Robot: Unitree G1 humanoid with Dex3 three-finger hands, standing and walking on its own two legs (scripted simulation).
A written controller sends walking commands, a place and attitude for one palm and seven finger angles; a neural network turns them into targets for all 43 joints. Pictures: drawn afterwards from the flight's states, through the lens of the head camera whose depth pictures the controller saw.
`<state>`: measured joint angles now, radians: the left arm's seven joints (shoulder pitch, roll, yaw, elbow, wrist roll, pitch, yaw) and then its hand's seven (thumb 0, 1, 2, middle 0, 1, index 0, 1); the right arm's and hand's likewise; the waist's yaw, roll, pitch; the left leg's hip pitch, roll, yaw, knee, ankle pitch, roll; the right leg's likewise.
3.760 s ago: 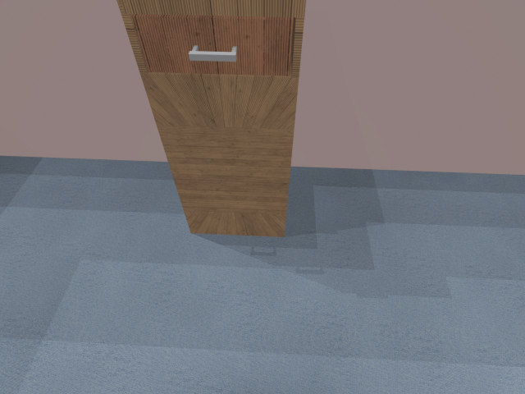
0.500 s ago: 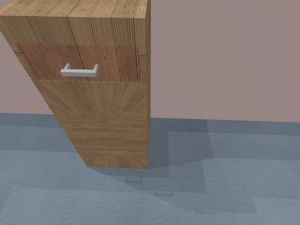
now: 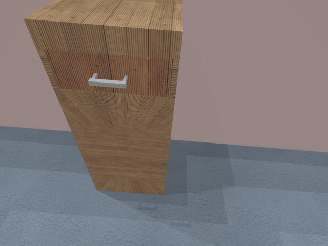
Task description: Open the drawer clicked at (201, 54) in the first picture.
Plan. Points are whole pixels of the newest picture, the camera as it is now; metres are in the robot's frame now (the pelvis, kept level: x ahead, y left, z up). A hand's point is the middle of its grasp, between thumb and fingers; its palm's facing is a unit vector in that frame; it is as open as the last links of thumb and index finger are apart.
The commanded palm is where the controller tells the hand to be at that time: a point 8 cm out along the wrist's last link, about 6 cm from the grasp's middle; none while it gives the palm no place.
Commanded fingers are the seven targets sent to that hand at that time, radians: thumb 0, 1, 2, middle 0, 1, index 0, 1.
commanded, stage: look again from close up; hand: left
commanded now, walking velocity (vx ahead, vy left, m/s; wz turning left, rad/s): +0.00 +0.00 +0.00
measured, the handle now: (109, 80) +0.57 +0.23 +0.11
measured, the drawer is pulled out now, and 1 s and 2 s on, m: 0.00 0.00 0.00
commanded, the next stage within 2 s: shuffle to correct the standing spot in 0.08 s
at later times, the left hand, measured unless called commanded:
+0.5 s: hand out of the picture -0.06 +0.17 -0.18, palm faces +0.08 -0.99 -0.15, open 7.4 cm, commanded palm none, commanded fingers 0.00 0.90 0.90 -0.20 -0.30 -0.20 -0.30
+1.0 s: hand out of the picture +0.13 +0.17 -0.17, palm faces +0.02 -0.97 -0.22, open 7.3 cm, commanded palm none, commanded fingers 0.00 0.90 0.90 -0.20 -0.30 -0.20 -0.30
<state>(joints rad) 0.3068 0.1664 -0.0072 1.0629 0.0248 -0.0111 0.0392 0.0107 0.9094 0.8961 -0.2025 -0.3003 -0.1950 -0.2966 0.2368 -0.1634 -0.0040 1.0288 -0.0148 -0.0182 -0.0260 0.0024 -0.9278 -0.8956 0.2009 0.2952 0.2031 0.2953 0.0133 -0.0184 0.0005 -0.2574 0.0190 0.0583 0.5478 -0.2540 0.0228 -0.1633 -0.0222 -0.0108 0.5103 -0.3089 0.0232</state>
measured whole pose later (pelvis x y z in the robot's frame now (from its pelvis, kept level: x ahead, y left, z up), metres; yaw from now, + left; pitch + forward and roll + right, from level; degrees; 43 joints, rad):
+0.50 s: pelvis +0.00 +0.01 +0.00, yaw +1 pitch -1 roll -1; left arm 0.43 0.16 0.01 1.08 0.03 -0.01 0.01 0.01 0.91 0.90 -0.20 -0.30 -0.19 -0.30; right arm 0.34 -0.17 -0.01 1.07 -0.02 0.01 0.00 0.00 -0.91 -0.90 0.20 0.30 0.20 0.30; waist 0.02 -0.02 0.00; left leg -0.31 0.00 0.05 0.61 -0.32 0.04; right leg -0.20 -0.03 0.00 0.56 -0.34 0.01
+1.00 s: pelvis +0.06 -0.01 +0.00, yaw +1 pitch -1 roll +1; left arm 0.18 0.15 0.02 1.00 0.02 -0.02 0.05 0.01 0.93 0.90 -0.20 -0.30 -0.19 -0.30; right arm 0.29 -0.12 -0.02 1.08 0.00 0.01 -0.03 0.00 -0.91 -0.90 0.20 0.30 0.20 0.30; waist -0.02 0.00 0.06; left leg -0.25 0.02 0.07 0.66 -0.46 -0.01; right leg -0.33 -0.05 -0.12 0.57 -0.23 -0.04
